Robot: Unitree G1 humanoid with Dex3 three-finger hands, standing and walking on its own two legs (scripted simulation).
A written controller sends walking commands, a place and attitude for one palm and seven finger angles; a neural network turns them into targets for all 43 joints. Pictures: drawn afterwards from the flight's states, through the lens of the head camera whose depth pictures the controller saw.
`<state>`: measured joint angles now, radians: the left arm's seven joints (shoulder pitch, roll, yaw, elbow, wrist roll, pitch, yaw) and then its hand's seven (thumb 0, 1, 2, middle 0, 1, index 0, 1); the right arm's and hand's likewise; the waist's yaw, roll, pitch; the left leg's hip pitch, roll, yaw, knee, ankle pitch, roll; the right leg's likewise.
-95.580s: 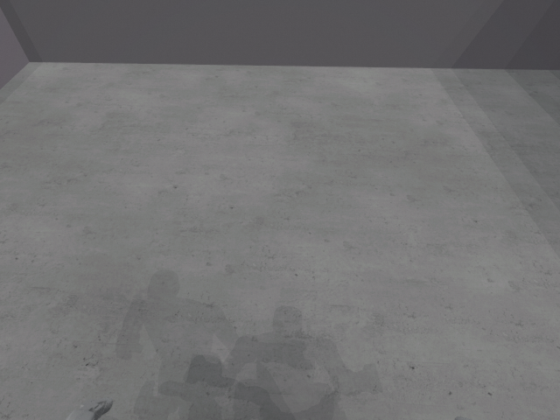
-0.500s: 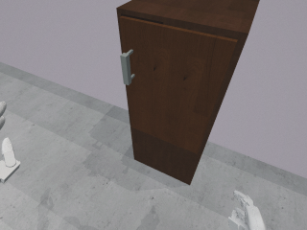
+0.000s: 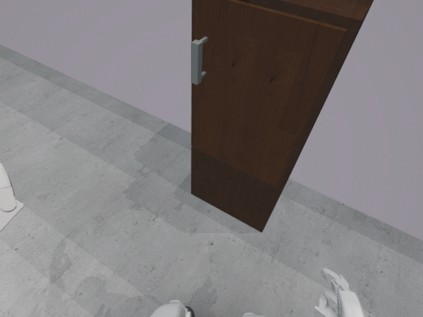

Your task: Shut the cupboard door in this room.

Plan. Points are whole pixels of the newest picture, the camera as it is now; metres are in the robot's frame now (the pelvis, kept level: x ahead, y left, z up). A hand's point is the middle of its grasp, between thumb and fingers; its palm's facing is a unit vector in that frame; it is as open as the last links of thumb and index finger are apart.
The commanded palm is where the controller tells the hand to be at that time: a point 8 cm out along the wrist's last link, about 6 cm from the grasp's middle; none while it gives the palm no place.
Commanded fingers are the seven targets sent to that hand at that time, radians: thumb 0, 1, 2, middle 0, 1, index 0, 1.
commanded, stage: step back with the hand held close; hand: left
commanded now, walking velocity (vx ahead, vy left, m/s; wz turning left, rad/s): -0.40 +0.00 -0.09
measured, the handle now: (200, 60) +0.79 +0.07 +0.09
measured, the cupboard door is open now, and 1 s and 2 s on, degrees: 0 0 0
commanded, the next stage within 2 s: stop stepping back and stand still in 0.14 s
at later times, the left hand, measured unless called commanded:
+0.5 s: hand out of the picture +0.11 +0.27 +0.19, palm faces +0.39 -0.85 -0.37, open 7.4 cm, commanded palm +0.03 +0.31 +0.20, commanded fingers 0.00 0.90 0.90 -0.20 -0.30 -0.20 -0.30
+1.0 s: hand out of the picture +0.02 +0.29 +0.19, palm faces +0.40 -0.85 -0.33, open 7.4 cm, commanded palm -0.05 +0.34 +0.20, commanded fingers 0.00 0.90 0.90 -0.20 -0.30 -0.20 -0.30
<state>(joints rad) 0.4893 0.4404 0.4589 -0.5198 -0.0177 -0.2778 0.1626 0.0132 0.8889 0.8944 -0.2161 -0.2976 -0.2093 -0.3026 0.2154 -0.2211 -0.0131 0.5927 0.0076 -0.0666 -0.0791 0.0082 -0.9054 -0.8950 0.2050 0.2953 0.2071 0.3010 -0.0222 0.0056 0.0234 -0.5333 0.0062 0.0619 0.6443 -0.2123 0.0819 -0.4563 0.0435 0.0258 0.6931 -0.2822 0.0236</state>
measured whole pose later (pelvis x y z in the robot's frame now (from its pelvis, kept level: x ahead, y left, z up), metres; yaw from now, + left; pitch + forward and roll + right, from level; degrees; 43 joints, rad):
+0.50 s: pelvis -0.13 +0.02 +0.01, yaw -5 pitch +0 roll -1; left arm 0.42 0.43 0.43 -0.41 -0.05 -0.17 0.16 0.01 0.89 0.89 -0.21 -0.30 -0.21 -0.30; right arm 0.19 -0.19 0.03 0.61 0.02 -0.10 -0.08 0.01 -0.90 -0.89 0.21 0.30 0.21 0.30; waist -0.04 -0.04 -0.05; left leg -0.37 0.01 0.08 0.55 -0.17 0.05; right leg -0.21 0.01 0.06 0.55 -0.33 0.03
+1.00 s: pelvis -0.22 +0.06 +0.01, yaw -6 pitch -1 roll +0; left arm 0.43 0.36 0.38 -0.41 -0.02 -0.17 0.19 0.01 0.89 0.90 -0.21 -0.30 -0.20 -0.30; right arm 0.29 -0.24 -0.01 0.67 -0.01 -0.10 -0.11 0.01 -0.91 -0.90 0.20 0.30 0.21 0.30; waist -0.03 -0.03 -0.06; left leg -0.29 0.07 0.06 0.58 -0.29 0.00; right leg -0.31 -0.03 -0.05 0.66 -0.35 -0.03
